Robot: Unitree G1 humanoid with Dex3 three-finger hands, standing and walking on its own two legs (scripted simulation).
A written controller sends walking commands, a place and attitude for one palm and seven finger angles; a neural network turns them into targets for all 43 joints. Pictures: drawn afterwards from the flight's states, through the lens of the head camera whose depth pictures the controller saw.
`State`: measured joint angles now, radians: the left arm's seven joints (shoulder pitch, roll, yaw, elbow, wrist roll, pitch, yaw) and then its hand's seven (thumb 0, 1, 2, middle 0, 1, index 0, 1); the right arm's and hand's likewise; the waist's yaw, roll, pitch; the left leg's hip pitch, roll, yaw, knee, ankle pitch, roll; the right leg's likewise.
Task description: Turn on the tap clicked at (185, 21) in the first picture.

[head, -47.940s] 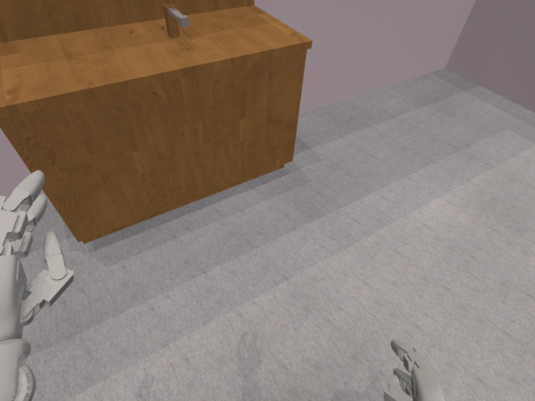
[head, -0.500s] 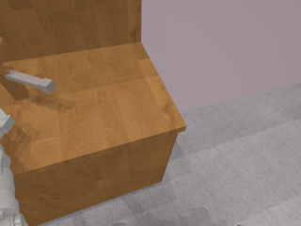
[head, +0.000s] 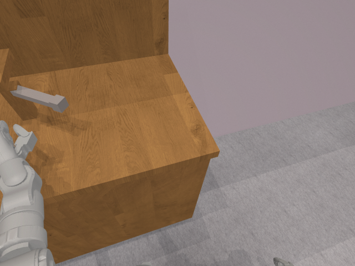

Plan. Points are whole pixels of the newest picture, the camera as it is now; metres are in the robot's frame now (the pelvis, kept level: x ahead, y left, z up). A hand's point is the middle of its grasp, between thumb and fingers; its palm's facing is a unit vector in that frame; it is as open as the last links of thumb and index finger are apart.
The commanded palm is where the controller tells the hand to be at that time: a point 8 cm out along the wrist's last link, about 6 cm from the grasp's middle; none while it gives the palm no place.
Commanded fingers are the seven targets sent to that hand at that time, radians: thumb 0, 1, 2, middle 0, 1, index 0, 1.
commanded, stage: push the lever round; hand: left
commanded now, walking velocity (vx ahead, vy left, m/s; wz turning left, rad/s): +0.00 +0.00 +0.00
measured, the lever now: (59, 103) +0.46 +0.30 +0.09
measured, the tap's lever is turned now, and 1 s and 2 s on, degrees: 52 53 82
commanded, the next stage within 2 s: none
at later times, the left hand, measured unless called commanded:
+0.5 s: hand (48, 128) +0.40 +0.31 +0.08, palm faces +0.76 -0.65 -0.07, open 7.8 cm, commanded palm +0.35 +0.33 +0.08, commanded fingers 0.00 0.90 0.90 -0.15 -0.15 -0.15 -0.15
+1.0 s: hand (67, 116) +0.43 +0.28 +0.08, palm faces +0.82 -0.57 -0.07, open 7.8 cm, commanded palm +0.38 +0.29 +0.08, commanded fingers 0.00 0.90 0.90 -0.15 -0.15 -0.15 -0.15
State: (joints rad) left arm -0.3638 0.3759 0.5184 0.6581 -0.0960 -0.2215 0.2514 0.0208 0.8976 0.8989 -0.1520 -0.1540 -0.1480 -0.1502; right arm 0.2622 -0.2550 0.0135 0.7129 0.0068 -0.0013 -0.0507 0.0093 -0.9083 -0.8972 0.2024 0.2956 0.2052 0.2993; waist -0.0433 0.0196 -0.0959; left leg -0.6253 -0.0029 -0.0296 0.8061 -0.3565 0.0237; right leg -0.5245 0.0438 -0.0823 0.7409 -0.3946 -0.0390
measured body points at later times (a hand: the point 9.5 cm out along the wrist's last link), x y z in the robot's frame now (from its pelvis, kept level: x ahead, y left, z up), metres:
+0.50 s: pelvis +0.00 +0.00 +0.00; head +0.04 +0.01 +0.45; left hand +0.35 +0.34 +0.08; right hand +0.08 -0.27 -0.12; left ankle +0.02 +0.10 -0.71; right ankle -0.02 -0.10 -0.71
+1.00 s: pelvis +0.00 +0.00 +0.00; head +0.05 +0.01 +0.44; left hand +0.39 +0.31 +0.08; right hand +0.06 -0.26 -0.13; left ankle +0.02 +0.10 -0.71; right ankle -0.02 -0.10 -0.71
